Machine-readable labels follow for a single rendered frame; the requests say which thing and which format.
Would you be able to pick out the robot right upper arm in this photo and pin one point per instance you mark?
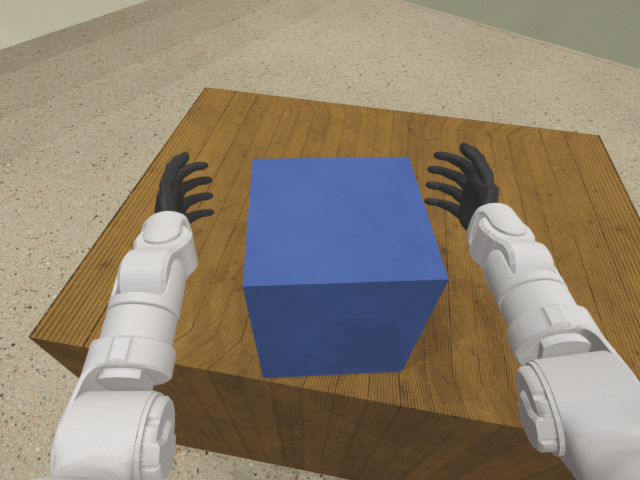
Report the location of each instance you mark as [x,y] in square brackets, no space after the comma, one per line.
[584,408]

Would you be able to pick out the robot left upper arm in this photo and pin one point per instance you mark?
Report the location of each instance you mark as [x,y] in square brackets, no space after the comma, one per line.
[116,435]

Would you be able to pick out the pedestal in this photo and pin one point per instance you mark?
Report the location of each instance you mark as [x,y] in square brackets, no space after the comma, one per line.
[452,413]

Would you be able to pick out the carton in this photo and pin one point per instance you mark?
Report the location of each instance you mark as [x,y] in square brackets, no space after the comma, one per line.
[342,269]

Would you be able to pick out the left robot hand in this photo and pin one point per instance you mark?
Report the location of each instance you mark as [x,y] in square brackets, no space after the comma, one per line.
[172,189]

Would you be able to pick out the right robot hand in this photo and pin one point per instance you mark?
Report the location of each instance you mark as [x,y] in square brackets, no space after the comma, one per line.
[477,183]

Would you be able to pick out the robot left forearm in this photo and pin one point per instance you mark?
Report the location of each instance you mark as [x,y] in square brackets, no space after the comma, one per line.
[135,349]

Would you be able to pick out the robot right forearm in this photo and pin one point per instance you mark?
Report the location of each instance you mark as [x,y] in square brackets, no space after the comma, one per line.
[542,317]

